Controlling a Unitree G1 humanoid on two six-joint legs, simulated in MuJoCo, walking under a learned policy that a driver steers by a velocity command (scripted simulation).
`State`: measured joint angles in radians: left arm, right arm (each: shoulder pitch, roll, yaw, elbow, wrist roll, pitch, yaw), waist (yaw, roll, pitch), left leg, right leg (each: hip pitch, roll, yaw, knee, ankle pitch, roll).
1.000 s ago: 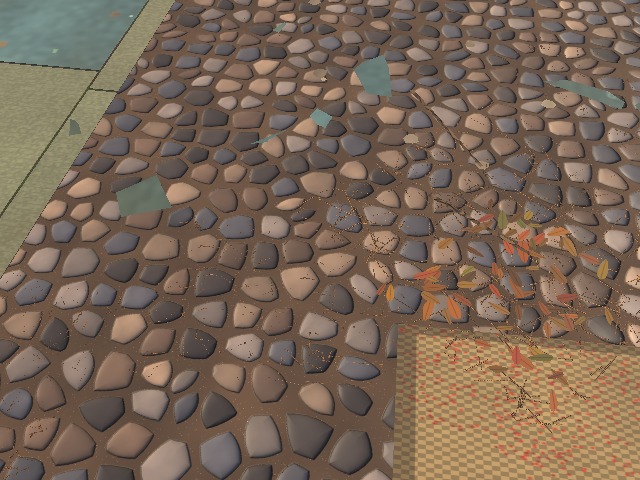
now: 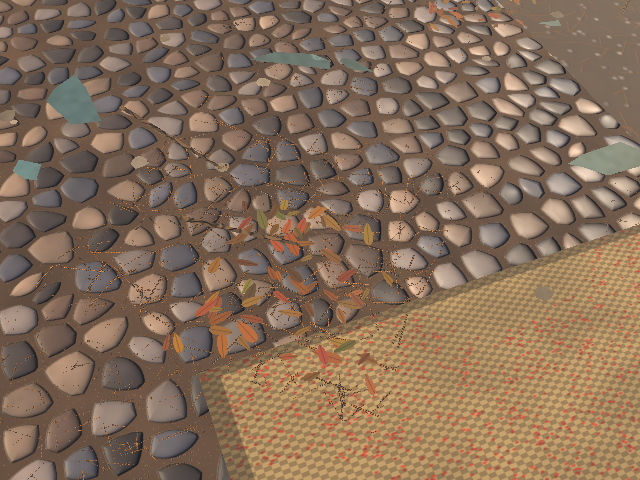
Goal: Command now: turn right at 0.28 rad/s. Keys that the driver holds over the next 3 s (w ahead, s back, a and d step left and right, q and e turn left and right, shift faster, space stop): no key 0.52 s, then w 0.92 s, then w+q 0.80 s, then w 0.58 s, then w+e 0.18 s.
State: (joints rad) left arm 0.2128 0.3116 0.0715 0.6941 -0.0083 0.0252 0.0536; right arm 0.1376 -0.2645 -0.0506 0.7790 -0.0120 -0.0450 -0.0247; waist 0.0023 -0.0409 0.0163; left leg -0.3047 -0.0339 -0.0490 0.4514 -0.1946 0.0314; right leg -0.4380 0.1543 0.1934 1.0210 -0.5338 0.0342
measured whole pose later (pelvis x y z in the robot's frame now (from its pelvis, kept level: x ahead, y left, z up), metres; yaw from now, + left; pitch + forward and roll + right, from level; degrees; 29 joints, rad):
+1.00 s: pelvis +0.13 +0.03 +0.01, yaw -1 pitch +1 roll -1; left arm 0.25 0.30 0.06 0.74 -0.02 -0.07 -0.01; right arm 0.39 -0.24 -0.02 0.89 0.00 -0.10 0.03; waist -0.04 -0.04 -0.01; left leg -0.08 -0.04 0.03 0.30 -0.24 0.07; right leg -0.56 -0.07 0.02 1.06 -0.19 -0.04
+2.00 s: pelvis +0.68 +0.08 -0.01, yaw +14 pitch +2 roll -1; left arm 0.22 0.29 0.04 0.81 -0.01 -0.11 -0.01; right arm 0.23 -0.29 -0.06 0.67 0.01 -0.06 0.04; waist 0.00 -0.01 0.05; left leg -0.39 -0.08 0.00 0.52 -0.17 0.09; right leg -0.41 -0.04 0.03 1.20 -0.38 -0.02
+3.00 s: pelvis +1.19 +0.29 -0.01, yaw +25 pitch +2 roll +0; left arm 0.37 0.30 0.04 0.88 -0.03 -0.07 -0.01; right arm 0.12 -0.25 -0.04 0.64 -0.01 -0.09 0.02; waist 0.05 -0.02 0.03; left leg -0.38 0.00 0.06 0.51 -0.17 0.04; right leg -0.34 -0.01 0.06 1.11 -0.43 -0.02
